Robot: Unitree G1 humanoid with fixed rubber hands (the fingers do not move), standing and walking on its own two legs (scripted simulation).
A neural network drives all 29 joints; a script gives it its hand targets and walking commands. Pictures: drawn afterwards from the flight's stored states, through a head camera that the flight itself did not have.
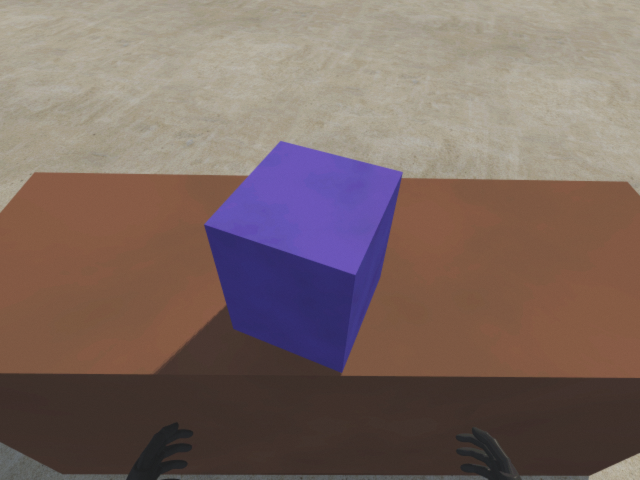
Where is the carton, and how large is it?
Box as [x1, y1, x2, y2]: [204, 141, 402, 372]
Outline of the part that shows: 280,141 204,224 233,328 341,372 380,275 402,172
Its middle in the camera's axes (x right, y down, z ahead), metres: -0.02 +0.02 +0.61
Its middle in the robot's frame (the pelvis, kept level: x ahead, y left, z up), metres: +0.46 +0.03 +0.02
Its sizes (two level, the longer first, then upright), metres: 0.210 0.200 0.250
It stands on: a pedestal, 0.65 m high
